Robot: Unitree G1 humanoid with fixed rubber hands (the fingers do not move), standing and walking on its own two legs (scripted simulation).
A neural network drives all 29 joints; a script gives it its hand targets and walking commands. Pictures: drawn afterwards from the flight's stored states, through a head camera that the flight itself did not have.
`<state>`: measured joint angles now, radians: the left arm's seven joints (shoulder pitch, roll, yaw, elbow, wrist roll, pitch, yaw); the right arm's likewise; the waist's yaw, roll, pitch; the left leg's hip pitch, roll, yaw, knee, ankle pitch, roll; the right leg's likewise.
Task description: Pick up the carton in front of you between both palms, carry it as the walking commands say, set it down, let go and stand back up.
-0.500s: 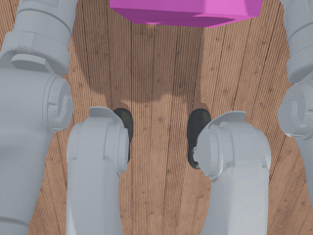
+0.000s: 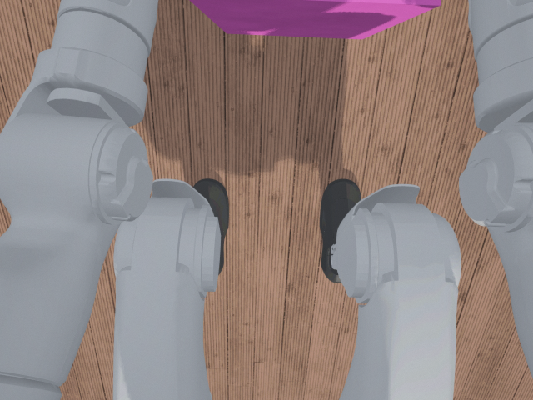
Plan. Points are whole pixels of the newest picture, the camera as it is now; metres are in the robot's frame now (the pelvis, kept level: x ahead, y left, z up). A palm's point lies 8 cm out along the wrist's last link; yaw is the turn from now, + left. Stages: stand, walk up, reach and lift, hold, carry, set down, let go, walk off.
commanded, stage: reach and lift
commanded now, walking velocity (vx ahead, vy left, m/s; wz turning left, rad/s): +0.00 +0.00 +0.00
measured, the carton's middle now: out of the picture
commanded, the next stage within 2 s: none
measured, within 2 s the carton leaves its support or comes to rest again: leaves its support in 0.28 s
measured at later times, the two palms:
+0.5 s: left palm out of the picture +0.55 +0.12 -0.04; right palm out of the picture +0.54 -0.18 -0.04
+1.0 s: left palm out of the picture +0.51 +0.12 +0.11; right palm out of the picture +0.50 -0.17 +0.10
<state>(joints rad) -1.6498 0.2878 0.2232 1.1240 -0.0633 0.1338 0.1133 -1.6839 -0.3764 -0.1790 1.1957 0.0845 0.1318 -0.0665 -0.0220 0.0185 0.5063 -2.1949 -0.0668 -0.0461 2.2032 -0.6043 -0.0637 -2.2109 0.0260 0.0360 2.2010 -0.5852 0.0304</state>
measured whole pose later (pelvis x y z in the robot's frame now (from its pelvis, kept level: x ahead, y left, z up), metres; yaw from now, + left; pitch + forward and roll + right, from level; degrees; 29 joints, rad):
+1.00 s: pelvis +0.01 +0.00 +0.15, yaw -1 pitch +43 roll +1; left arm -1.04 -0.04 0.50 0.62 0.24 0.42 0.03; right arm -1.06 -0.02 -0.47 0.66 -0.25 0.43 -0.03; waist -0.01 0.02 -0.17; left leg -1.91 -0.11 -0.10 1.64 -0.49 -0.08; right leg -1.93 0.10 0.10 1.64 -0.46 0.06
